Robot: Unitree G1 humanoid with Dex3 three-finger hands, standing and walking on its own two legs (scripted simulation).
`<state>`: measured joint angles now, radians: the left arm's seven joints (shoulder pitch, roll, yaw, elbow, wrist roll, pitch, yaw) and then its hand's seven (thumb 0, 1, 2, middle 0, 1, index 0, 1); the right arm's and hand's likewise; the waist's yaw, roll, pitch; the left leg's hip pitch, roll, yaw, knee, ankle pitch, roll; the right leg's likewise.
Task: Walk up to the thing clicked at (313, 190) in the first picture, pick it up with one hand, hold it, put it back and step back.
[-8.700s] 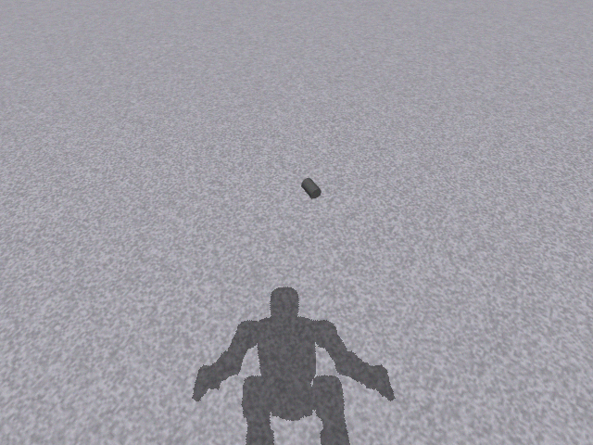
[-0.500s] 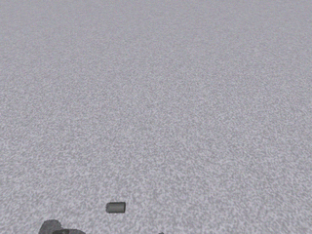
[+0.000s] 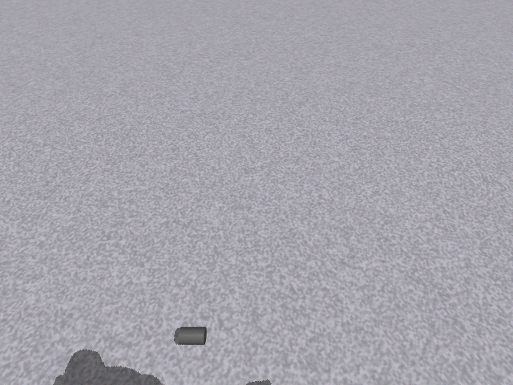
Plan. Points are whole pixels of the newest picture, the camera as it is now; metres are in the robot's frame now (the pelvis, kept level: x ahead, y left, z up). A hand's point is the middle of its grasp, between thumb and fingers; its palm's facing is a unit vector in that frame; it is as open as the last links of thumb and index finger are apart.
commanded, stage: stand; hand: left
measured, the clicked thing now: (192, 335) +0.42 +0.26 -0.75
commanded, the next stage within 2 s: none
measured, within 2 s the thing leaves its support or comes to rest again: neither
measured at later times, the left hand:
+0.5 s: hand out of the picture +0.09 +0.26 -0.15, palm faces -0.03 -0.94 -0.35, open 7.4 cm
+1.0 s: hand out of the picture +0.09 +0.26 -0.15, palm faces -0.02 -0.94 -0.35, open 7.4 cm
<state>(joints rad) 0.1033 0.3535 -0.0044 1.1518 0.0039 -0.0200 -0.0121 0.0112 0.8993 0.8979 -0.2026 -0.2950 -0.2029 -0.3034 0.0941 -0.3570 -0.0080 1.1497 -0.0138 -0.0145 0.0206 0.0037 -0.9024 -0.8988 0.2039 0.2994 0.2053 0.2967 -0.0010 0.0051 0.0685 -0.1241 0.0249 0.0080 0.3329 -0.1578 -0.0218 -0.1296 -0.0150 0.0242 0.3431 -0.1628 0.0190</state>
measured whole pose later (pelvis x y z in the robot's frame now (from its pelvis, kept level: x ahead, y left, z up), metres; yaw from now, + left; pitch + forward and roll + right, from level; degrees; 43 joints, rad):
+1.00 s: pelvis +0.02 +0.00 +0.00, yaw +0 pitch -2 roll +0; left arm 0.10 0.35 0.00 1.13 0.01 -0.01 -0.01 0.01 0.90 0.90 -0.20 -0.29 -0.20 -0.30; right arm 0.09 -0.35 0.00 1.14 -0.01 -0.01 0.01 0.00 -0.90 -0.90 0.20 0.30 0.21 0.30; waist 0.00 0.01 0.06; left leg -0.10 0.02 0.00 0.32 -0.17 -0.02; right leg -0.10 -0.02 0.02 0.32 -0.18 0.02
